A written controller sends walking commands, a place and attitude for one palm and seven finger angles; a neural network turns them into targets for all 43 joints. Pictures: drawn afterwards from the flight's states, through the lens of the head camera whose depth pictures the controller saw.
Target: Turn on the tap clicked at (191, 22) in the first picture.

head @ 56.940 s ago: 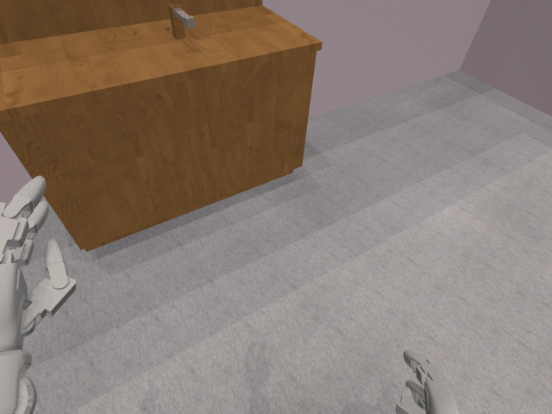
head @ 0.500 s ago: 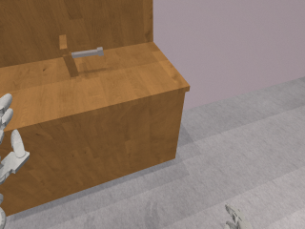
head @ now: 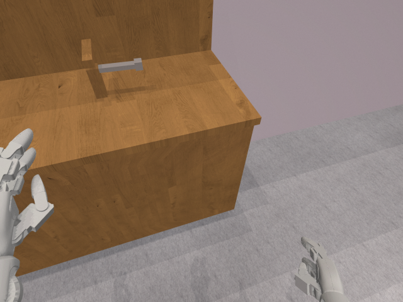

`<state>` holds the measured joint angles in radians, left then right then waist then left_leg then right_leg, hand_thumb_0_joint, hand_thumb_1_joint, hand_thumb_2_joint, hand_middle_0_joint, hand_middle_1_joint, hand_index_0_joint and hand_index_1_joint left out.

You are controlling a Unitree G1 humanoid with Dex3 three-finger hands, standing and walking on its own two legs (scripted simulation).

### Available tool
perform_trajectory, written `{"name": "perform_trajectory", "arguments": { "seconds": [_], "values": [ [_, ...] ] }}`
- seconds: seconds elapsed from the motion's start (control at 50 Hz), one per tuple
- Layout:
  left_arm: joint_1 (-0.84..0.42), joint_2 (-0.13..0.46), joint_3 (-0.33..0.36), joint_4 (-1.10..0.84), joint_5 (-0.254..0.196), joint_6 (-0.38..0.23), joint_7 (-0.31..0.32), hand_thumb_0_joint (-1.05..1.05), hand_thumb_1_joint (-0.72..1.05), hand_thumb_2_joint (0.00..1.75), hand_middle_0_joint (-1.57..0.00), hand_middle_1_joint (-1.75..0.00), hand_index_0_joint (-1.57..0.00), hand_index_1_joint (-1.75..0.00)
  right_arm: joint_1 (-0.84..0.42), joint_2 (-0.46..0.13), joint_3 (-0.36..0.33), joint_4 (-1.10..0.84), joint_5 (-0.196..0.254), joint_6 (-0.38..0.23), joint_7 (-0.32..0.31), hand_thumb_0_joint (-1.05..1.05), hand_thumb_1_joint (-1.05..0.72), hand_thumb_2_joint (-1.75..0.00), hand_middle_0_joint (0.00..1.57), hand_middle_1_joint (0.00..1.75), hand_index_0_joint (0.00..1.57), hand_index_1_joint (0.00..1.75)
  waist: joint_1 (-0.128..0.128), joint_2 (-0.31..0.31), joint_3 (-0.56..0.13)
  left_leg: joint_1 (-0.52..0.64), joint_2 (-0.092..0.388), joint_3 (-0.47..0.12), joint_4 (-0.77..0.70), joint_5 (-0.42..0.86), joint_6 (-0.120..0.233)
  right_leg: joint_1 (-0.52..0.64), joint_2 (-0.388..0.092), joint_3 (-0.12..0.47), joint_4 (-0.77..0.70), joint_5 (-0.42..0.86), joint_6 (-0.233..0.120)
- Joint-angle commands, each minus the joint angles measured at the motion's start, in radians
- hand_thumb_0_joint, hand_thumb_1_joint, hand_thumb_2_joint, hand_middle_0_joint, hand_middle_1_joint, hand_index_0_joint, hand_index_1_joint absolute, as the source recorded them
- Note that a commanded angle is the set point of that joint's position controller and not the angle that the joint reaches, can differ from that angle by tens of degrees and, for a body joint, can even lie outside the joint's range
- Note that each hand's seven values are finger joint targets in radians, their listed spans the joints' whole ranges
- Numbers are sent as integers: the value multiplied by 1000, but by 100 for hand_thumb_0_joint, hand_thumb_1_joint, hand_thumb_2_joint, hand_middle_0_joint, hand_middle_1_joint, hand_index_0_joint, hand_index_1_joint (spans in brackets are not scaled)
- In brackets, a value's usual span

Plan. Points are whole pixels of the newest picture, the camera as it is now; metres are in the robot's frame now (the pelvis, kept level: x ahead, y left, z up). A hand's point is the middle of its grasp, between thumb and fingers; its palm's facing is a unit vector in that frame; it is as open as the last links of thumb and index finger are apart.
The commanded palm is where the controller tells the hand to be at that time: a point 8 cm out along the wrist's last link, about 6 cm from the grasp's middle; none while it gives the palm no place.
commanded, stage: stand and check the lever's angle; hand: left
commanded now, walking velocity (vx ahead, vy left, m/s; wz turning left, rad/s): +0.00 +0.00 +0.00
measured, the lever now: (138, 64) +0.78 +0.26 +0.06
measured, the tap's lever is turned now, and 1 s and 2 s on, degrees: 86 86 86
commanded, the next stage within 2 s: stand and wait in 0.24 s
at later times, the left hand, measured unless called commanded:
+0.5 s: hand (22, 224) +0.19 +0.27 +0.15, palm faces +0.39 -0.85 -0.36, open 7.4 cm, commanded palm +0.14 +0.30 +0.18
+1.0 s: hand (7, 228) +0.18 +0.28 +0.15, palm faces +0.41 -0.84 -0.34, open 7.5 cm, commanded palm +0.13 +0.32 +0.18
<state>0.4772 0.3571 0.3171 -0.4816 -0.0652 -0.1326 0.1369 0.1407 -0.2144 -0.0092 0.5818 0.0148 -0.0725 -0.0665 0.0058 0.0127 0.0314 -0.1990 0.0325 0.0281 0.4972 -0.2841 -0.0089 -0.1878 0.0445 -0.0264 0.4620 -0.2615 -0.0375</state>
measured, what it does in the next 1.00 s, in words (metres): stands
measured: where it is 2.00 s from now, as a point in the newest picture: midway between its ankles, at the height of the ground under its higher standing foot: outside the picture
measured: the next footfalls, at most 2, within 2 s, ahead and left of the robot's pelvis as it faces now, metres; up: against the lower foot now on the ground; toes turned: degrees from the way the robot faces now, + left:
none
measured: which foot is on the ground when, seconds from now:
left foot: down 0.00-1.00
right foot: down 0.00-1.00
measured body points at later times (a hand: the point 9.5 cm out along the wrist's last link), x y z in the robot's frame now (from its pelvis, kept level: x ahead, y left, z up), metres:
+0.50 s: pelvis -0.02 +0.02 +0.00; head -0.02 +0.02 +0.45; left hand +0.16 +0.31 +0.17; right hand +0.14 -0.21 -0.08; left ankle -0.01 +0.12 -0.74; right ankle -0.01 -0.09 -0.74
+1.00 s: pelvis -0.03 +0.03 +0.00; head -0.02 +0.04 +0.45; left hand +0.15 +0.33 +0.17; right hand +0.15 -0.19 -0.07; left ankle -0.01 +0.12 -0.74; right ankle -0.01 -0.09 -0.74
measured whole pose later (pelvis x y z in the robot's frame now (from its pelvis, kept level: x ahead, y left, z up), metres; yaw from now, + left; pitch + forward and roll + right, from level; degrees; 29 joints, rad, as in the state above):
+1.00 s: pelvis -0.03 +0.03 +0.00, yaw +1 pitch -1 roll -1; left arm 0.46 0.34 0.31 -0.44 -0.05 -0.14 0.15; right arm 0.18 -0.20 0.01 0.62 0.00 -0.09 -0.08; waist 0.02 0.01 0.02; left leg -0.22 -0.01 0.03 0.45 -0.22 0.04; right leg -0.19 0.00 -0.02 0.38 -0.17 0.01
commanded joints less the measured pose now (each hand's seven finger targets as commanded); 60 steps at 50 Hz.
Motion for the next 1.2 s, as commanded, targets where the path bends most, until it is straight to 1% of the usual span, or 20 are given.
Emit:
{"name": "perform_trajectory", "arguments": {
  "seconds": [0.0, 0.1, 0.14, 0.32, 0.34, 0.42, 0.44, 0.5, 0.52, 0.54, 0.62, 0.76, 0.84, 0.9, 0.94, 0.96, 0.98, 1.02, 1.04, 1.18],
  "values": [
    [-47, 171, 127, -182, 0, -61, 27, 0, 90, 90, -20, -30, -20, -30, -57, -106, -40, -142, -3, -37, -12, 0, -90, -90, 20, 30, 20, 30, 0, 23, -164, 34, 58, -62, -35, 349, 27, 84, -109, 119, -61, 402, 19],
    [-74, 167, 114, -185, 2, -59, 29, 0, 90, 90, -20, -30, -20, -30, -62, -110, -37, -141, -7, -42, -16, 0, -90, -90, 20, 30, 20, 30, 5, 37, -154, 28, 53, -71, -70, 283, 30, 72, -98, 114, -84, 308, 20],
    [-97, 175, 115, -202, 4, -60, 31, 0, 90, 90, -20, -30, -20, -30, -69, -115, -39, -140, -9, -45, -18, 0, -90, -90, 20, 30, 20, 30, 4, 65, -138, 15, 49, -75, -83, 259, 29, 67, -95, 114, -94, 277, 18],
    [-78, 154, 103, -157, 7, -62, 30, 0, 90, 90, -20, -30, -20, -30, -64, -114, -34, -125, -14, -54, -19, 0, -90, -90, 20, 30, 20, 30, 7, 22, -118, -15, 40, -80, -127, 140, 30, 52, -82, 99, -129, 183, 24],
    [-91, 170, 114, -172, 8, -65, 31, 0, 90, 90, -20, -30, -20, -30, -69, -117, -36, -125, -16, -56, -20, 0, -90, -90, 20, 30, 20, 30, 8, 37, -126, -13, 40, -84, -134, 138, 28, 57, -82, 99, -126, 178, 22],
    [-88, 155, 103, -163, 10, -68, 32, 0, 90, 90, -20, -30, -20, -30, -68, -113, -32, -122, -16, -59, -20, 0, -90, -90, 20, 30, 20, 30, 8, 40, -111, -37, 40, -87, -153, 81, 32, 55, -76, 88, -132, 147, 26],
    [-92, 169, 114, -159, 12, -68, 32, 0, 90, 90, -20, -30, -20, -30, -74, -116, -33, -122, -19, -60, -22, 0, -90, -90, 20, 30, 20, 30, 8, 44, -102, -44, 38, -90, -160, 58, 30, 47, -76, 90, -141, 125, 25],
    [-95, 151, 99, -163, 15, -72, 33, 0, 90, 90, -20, -30, -20, -30, -71, -113, -31, -118, -18, -63, -21, 0, -90, -90, 20, 30, 20, 30, 7, 50, -108, -45, 41, -93, -169, 43, 32, 53, -70, 84, -135, 127, 26],
    [-96, 154, 101, -167, 15, -73, 33, 0, 90, 90, -20, -30, -20, -30, -69, -113, -33, -119, -18, -64, -21, 0, -90, -90, 20, 30, 20, 30, 8, 47, -112, -46, 40, -93, -168, 43, 32, 58, -70, 81, -132, 132, 27],
    [-108, 164, 109, -177, 18, -75, 34, 0, 90, 90, -20, -30, -20, -30, -72, -117, -35, -118, -20, -66, -22, 0, -90, -90, 20, 30, 20, 30, 7, 72, -113, -51, 38, -97, -174, 38, 29, 61, -68, 81, -131, 127, 25],
    [-84, 148, 103, -147, 16, -73, 33, 0, 90, 90, -20, -30, -20, -30, -68, -111, -33, -114, -19, -67, -21, 0, -90, -90, 20, 30, 20, 30, 9, 26, -111, -56, 36, -90, -166, 35, 31, 63, -71, 81, -140, 135, 29],
    [-111, 141, 90, -154, 21, -73, 33, 0, 90, 90, -20, -30, -20, -30, -76, -109, -31, -114, -19, -69, -21, 0, -90, -90, 20, 30, 20, 30, 8, 51, -97, -68, 34, -97, -176, 9, 29, 56, -69, 79, -143, 117, 28],
    [-132, 160, 105, -190, 25, -81, 36, 0, 90, 90, -20, -30, -20, -30, -77, -117, -35, -119, -21, -73, -22, 0, -90, -90, 20, 30, 20, 30, 8, 87, -119, -72, 37, -111, -189, 18, 27, 83, -61, 67, -120, 137, 28],
    [-94, 142, 96, -176, 21, -79, 35, 0, 90, 90, -20, -30, -20, -30, -71, -110, -31, -120, -20, -73, -20, 0, -90, -90, 20, 30, 20, 30, 11, 58, -132, -60, 40, -105, -175, 76, 28, 94, -63, 60, -109, 181, 31],
    [-95, 154, 108, -181, 20, -79, 34, 0, 90, 90, -20, -30, -20, -30, -73, -113, -34, -121, -22, -73, -20, 0, -90, -90, 20, 30, 20, 30, 10, 70, -133, -54, 38, -104, -170, 95, 23, 88, -65, 62, -112, 187, 29],
    [-85, 143, 101, -171, 18, -79, 33, 0, 90, 90, -20, -30, -20, -30, -68, -108, -30, -119, -21, -72, -19, 0, -90, -90, 20, 30, 20, 30, 11, 50, -137, -53, 41, -105, -168, 117, 23, 95, -65, 58, -108, 195, 31],
    [-87, 137, 94, -170, 18, -78, 32, 0, 90, 90, -20, -30, -20, -30, -69, -111, -32, -122, -19, -71, -18, 0, -90, -90, 20, 30, 20, 30, 10, 58, -135, -48, 40, -100, -164, 126, 22, 90, -65, 59, -107, 198, 31],
    [-92, 139, 96, -170, 18, -77, 32, 0, 90, 90, -20, -30, -20, -30, -69, -112, -32, -120, -19, -70, -17, 0, -90, -90, 20, 30, 20, 30, 11, 56, -138, -45, 41, -99, -163, 125, 22, 89, -64, 58, -107, 201, 32],
    [-104, 149, 101, -176, 19, -78, 32, 0, 90, 90, -20, -30, -20, -30, -72, -117, -33, -121, -20, -71, -18, 0, -90, -90, 20, 30, 20, 30, 9, 77, -135, -48, 39, -103, -167, 126, 19, 87, -64, 60, -107, 194, 30],
    [-103, 140, 91, -161, 15, -72, 30, 0, 90, 90, -20, -30, -20, -30, -74, -111, -29, -122, -17, -66, -18, 0, -90, -90, 20, 30, 20, 30, 11, 41, -133, -40, 32, -88, -152, 129, 21, 80, -70, 68, -121, 204, 30]
  ]
}}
